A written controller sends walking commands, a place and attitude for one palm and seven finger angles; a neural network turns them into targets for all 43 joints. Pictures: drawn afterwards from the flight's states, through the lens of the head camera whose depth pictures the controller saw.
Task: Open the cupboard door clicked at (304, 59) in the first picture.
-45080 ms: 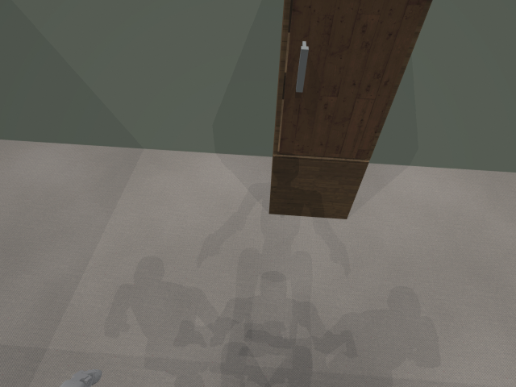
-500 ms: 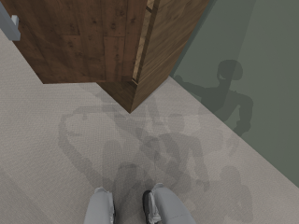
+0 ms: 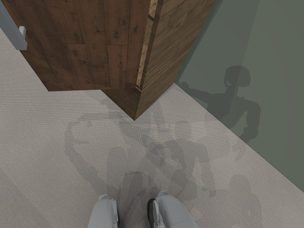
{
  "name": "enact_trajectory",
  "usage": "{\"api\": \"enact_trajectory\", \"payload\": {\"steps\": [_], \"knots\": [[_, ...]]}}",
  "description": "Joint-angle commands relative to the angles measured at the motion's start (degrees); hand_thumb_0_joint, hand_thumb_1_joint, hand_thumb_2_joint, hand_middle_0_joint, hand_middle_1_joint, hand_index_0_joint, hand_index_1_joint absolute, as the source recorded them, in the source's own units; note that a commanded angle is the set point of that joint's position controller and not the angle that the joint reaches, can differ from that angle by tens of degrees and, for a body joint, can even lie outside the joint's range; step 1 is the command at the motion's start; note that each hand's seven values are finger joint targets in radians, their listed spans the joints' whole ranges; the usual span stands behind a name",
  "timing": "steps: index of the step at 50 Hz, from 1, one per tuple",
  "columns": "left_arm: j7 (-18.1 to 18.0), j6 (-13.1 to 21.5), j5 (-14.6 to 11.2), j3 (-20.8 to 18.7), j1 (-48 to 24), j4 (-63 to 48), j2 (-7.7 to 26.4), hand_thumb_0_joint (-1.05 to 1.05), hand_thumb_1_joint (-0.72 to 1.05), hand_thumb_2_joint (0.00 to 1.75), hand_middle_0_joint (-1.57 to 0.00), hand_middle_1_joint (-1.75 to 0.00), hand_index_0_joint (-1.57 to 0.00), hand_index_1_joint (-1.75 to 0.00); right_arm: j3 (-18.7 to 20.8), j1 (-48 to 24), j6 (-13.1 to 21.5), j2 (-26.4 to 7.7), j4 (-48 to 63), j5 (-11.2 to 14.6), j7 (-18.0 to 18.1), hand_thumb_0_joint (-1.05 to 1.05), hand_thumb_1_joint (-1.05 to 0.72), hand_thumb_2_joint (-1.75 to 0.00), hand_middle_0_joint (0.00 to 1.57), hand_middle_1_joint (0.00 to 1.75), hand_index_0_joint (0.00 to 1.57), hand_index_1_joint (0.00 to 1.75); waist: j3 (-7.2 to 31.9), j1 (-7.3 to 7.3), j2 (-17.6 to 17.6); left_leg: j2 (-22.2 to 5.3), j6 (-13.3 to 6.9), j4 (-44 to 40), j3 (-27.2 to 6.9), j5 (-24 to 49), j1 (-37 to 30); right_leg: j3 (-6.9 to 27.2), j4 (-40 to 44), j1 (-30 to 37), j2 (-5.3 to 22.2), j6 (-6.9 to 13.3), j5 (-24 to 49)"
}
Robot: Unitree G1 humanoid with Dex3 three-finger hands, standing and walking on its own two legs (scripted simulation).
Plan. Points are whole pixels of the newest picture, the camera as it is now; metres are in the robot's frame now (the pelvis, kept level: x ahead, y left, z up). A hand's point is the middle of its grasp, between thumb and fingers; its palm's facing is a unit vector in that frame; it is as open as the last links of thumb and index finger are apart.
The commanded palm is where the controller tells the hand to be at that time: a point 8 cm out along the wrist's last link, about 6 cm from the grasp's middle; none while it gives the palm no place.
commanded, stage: move the hooked fingers beside the handle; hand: left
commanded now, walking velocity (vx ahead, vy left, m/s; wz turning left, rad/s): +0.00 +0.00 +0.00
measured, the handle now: (8, 16) +0.58 +0.26 +0.10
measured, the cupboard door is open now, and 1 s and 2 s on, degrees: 50 50 50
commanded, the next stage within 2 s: slide the fingers in behind the handle in 0.12 s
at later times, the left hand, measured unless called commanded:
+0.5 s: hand out of the picture +0.53 +0.32 +0.09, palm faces +0.04 -1.00 +0.02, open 13.9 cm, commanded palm +0.52 +0.33 +0.09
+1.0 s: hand out of the picture +0.52 +0.28 +0.10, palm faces +0.03 -1.00 +0.01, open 13.9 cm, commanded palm +0.51 +0.31 +0.09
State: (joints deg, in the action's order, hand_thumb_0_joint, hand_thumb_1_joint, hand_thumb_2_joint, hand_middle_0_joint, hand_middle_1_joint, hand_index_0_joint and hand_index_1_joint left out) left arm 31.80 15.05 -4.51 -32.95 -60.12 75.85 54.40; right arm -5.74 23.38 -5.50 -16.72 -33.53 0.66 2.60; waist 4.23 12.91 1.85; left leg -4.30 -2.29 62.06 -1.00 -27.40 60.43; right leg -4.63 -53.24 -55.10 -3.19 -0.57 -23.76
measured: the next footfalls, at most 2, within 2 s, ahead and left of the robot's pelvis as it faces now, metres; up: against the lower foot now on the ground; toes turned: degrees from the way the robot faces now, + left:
none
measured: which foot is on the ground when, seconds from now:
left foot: down 0.00-1.00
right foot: down 0.00-1.00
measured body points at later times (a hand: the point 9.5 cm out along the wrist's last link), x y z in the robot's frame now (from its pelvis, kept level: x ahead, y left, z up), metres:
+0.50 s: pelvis +0.00 +0.00 -0.01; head +0.18 +0.06 +0.40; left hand +0.52 +0.37 +0.09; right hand -0.02 -0.27 -0.09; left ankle +0.00 +0.09 -0.66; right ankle +0.01 -0.14 -0.66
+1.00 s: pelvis +0.00 +0.00 +0.00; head +0.16 +0.04 +0.42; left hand +0.51 +0.33 +0.10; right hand -0.01 -0.27 -0.09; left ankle +0.00 +0.09 -0.66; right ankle +0.01 -0.14 -0.66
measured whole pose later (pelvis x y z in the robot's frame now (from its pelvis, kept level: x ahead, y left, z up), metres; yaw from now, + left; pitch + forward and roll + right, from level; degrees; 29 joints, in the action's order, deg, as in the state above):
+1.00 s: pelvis +0.00 +0.00 +0.00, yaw +0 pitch +24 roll -6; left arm 26.0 17.0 -5.6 -29.0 -57.1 71.1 44.7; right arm -4.2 24.0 -5.3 -16.1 -34.5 -0.2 1.3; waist 5.1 12.4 1.8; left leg -3.7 -2.3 60.7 -0.5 -27.2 58.1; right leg -4.0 -52.6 -53.2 -2.7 -0.7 -23.9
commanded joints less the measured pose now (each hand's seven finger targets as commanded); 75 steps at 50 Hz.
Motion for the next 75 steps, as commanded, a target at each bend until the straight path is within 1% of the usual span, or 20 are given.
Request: {"api": "enact_trajectory", "payload": {"steps": [1, 4, 7, 14, 17, 22, 32, 34, 40, 43, 45, 47, 49, 53, 55, 58, 66, 69, 72, 75], "knots": [[0.31, 4.11, -1.83, -1.09, -21.67, -12.0, 18.71, 0.0, -0.5, 0.3, -0.3, -1.2, -0.3, -1.2, 4.28, 11.84, 0.51, -12.67, 1.28, -0.18, 1.04, 0.0, -0.9, -0.9, 0.2, 0.3, 0.2, 0.3, 28.29, -0.14, 14.13, 1.1, 0.81, -5.05, -4.32, 30.64, -29.39, 0.65, 3.68, 5.45, -2.24, 1.23, 17.23], [0.6, 4.37, -1.76, -1.21, -22.91, -10.17, 19.97, 0.0, -0.5, 0.3, -0.3, -1.2, -0.3, -1.2, 4.05, 11.49, 0.85, -12.94, 0.93, -0.11, 1.38, 0.0, -0.9, -0.9, 0.2, 0.3, 0.2, 0.3, 27.32, 0.48, 13.6, 0.96, 0.56, -4.44, -4.09, 27.44, -27.0, 1.07, 3.75, 5.22, -2.11, 1.04, 15.61], [1.32, 4.7, -1.84, -0.04, -23.79, -11.53, 19.03, 0.0, -0.5, 0.3, -0.3, -1.2, -0.3, -1.2, 3.87, 11.76, 0.8, -12.86, 0.61, -0.13, 1.44, 0.0, -0.9, -0.9, 0.2, 0.3, 0.2, 0.3, 29.75, 0.1, 17.28, 0.8, 1.16, -4.41, -4.93, 30.41, -30.99, 0.58, 3.17, 3.03, -1.99, 1.31, 15.5], [1.14, 3.16, -1.28, 1.23, -25.75, -9.49, 18.66, 0.0, -0.5, 0.3, -0.3, -1.2, -0.3, -1.2, 3.3, 11.83, 0.99, -12.81, 0.45, -0.12, 1.86, 0.0, -0.9, -0.9, 0.2, 0.3, 0.2, 0.3, 28.15, 1.13, 15.59, 0.74, 0.68, -3.64, -4.96, 27.27, -27.85, 0.57, 3.04, 2.14, -1.86, 1.08, 13.95], [0.37, 4.07, -1.19, 0.02, -27.49, -13.84, 19.97, 0.0, -0.5, 0.3, -0.3, -1.2, -0.3, -1.2, 3.58, 12.22, 1.01, -12.77, 0.36, -0.49, 1.76, 0.0, -0.9, -0.9, 0.2, 0.3, 0.2, 0.3, 32.88, 0.47, 19.08, 0.47, 1.26, -3.49, -5.53, 31.31, -31.92, 0.43, 2.26, 1.94, -1.76, 1.25, 15.25], [-0.6, 3.5, -1.36, -0.62, -25.83, -15.52, 18.73, 0.0, -0.5, 0.3, -0.3, -1.2, -0.3, -1.2, 4.09, 12.92, 0.8, -12.73, 0.23, -0.75, 1.16, 0.0, -0.9, -0.9, 0.2, 0.3, 0.2, 0.3, 34.38, -0.03, 19.0, 0.3, 1.74, -3.91, -6.25, 35.57, -34.92, 0.04, 2.5, 1.82, -1.9, 1.18, 16.71], [-2.8, 3.79, -1.88, -0.01, -22.47, -16.5, 14.54, 0.0, -0.5, 0.3, -0.3, -1.2, -0.3, -1.2, 4.81, 13.09, 0.35, -12.28, 0.29, -1.01, -0.05, 0.0, -0.9, -0.9, 0.2, 0.3, 0.2, 0.3, 31.09, -0.45, 16.68, 0.38, 2.0, -5.62, -6.01, 35.84, -35.35, -0.21, 3.81, 2.96, -2.21, 1.32, 16.93], [-3.06, 4.08, -2.11, 1.77, -21.25, -17.03, 11.26, 0.0, -0.5, 0.3, -0.3, -1.2, -0.3, -1.2, 5.1, 13.09, 0.29, -12.01, 0.3, -1.08, -0.23, 0.0, -0.9, -0.9, 0.2, 0.3, 0.2, 0.3, 31.01, -0.36, 17.02, 0.38, 2.17, -6.03, -6.07, 36.78, -36.62, -0.34, 4.07, 2.63, -2.16, 1.36, 16.82], [-4.26, 4.05, -2.21, 4.06, -21.94, -14.5, 7.79, 0.0, -0.5, 0.3, -0.3, -1.2, -0.3, -1.2, 5.19, 12.71, 0.38, -11.92, 0.17, -1.0, -0.21, 0.0, -0.9, -0.9, 0.2, 0.3, 0.2, 0.3, 27.08, 0.58, 13.85, 0.84, 1.46, -6.95, -5.47, 30.44, -33.2, 0.02, 4.77, 2.87, -1.89, 1.34, 14.96], [-5.35, 5.1, -2.11, 1.52, -21.16, -15.38, 10.39, 0.0, -0.5, 0.3, -0.3, -1.2, -0.3, -1.2, 5.35, 12.91, 0.63, -12.05, 0.22, -1.22, -0.1, 0.0, -0.9, -0.9, 0.2, 0.3, 0.2, 0.3, 29.34, -0.6, 13.52, 0.91, 1.64, -6.91, -5.51, 31.98, -33.84, 0.24, 4.36, 4.9, -1.77, 1.54, 16.14], [-5.72, 5.63, -2.21, 2.99, -21.02, -17.06, 7.74, 0.0, -0.5, 0.3, -0.3, -1.2, -0.3, -1.2, 5.47, 12.67, 0.75, -11.57, 0.33, -1.29, -0.47, 0.0, -0.9, -0.9, 0.2, 0.3, 0.2, 0.3, 30.25, -0.81, 15.47, 0.97, 1.82, -6.83, -5.2, 33.66, -35.06, 0.33, 4.35, 5.17, -1.69, 1.45, 17.25], [-6.19, 6.43, -2.31, 1.3, -20.66, -18.39, 9.25, 0.0, -0.5, 0.3, -0.3, -1.2, -0.3, -1.2, 5.76, 12.7, 0.66, -11.67, 0.2, -1.38, -0.63, 0.0, -0.9, -0.9, 0.2, 0.3, 0.2, 0.3, 32.32, -1.43, 15.79, 0.85, 2.03, -6.62, -5.4, 35.59, -36.34, 0.38, 4.0, 6.05, -1.75, 1.55, 18.24], [-6.27, 6.05, -2.55, 2.69, -19.57, -16.9, 6.93, 0.0, -0.5, 0.3, -0.3, -1.2, -0.3, -1.2, 5.82, 12.32, 0.53, -11.48, 0.22, -1.12, -0.66, 0.0, -0.9, -0.9, 0.2, 0.3, 0.2, 0.3, 29.62, -0.75, 13.01, 1.0, 1.63, -6.91, -4.86, 33.77, -34.31, 0.46, 4.54, 6.81, -1.75, 1.3, 18.58], [-6.88, 6.26, -2.73, 4.44, -19.58, -17.77, 4.0, 0.0, -0.5, 0.3, -0.3, -1.2, -0.3, -1.2, 5.96, 11.7, 0.51, -11.16, 0.28, -1.03, -0.8, 0.0, -0.9, -0.9, 0.2, 0.3, 0.2, 0.3, 29.43, -0.73, 14.1, 1.2, 1.57, -7.11, -4.52, 32.03, -34.99, 0.63, 4.88, 5.99, -1.65, 1.33, 17.43], [-7.34, 5.81, -2.8, 3.99, -20.22, -15.01, 4.95, 0.0, -0.5, 0.3, -0.3, -1.2, -0.3, -1.2, 5.75, 11.49, 0.62, -11.4, 0.17, -0.81, -0.51, 0.0, -0.9, -0.9, 0.2, 0.3, 0.2, 0.3, 26.16, 0.02, 10.12, 1.49, 0.86, -7.42, -3.93, 27.18, -30.03, 1.09, 5.29, 7.8, -1.6, 1.12, 16.74], [-7.83, 6.66, -2.34, 5.4, -24.09, -16.16, 4.31, 0.0, -0.5, 0.3, -0.3, -1.2, -0.3, -1.2, 5.61, 11.48, 1.25, -11.26, -0.47, -0.95, -0.19, 0.0, -0.9, -0.9, 0.2, 0.3, 0.2, 0.3, 27.2, 0.6, 12.76, 1.53, 0.91, -7.29, -4.15, 26.03, -31.05, 1.38, 5.01, 6.29, -1.29, 1.29, 15.5], [-8.44, 6.85, -2.4, 5.61, -23.62, -15.2, 3.27, 0.0, -0.5, 0.3, -0.3, -1.2, -0.3, -1.2, 5.56, 12.08, 1.85, -11.02, -0.84, -1.18, -0.23, 0.0, -0.9, -0.9, 0.2, 0.3, 0.2, 0.3, 29.16, 0.34, 11.9, 1.6, 0.72, -6.73, -4.06, 27.51, -30.55, 1.61, 4.23, 7.94, -1.21, 1.33, 17.3], [-8.89, 6.06, -2.0, 4.9, -23.91, -13.58, 4.62, 0.0, -0.5, 0.3, -0.3, -1.2, -0.3, -1.2, 5.41, 11.9, 1.89, -11.03, -0.6, -1.02, -0.19, 0.0, -0.9, -0.9, 0.2, 0.3, 0.2, 0.3, 28.23, 0.51, 9.7, 1.82, 0.38, -6.42, -3.32, 25.19, -26.74, 2.12, 4.45, 9.78, -1.13, 0.92, 17.54], [-9.67, 6.97, -1.51, 3.77, -24.62, -16.59, 5.92, 0.0, -0.5, 0.3, -0.3, -1.2, -0.3, -1.2, 5.68, 12.36, 2.13, -10.93, -0.74, -1.24, -0.26, 0.0, -0.9, -0.9, 0.2, 0.3, 0.2, 0.3, 32.05, -0.28, 12.82, 1.76, 0.62, -5.99, -3.36, 28.16, -29.37, 2.33, 3.86, 10.18, -1.09, 1.12, 19.58], [-9.77, 6.49, -1.03, 2.39, -22.66, -14.59, 8.18, 0.0, -0.5, 0.3, -0.3, -1.2, -0.3, -1.2, 5.45, 12.15, 1.86, -10.96, -0.43, -1.1, -0.28, 0.0, -0.9, -0.9, 0.2, 0.3, 0.2, 0.3, 30.29, -0.54, 10.53, 1.9, 0.39, -5.96, -2.66, 26.66, -25.74, 2.66, 3.87, 12.59, -1.08, 0.9, 20.28]]}}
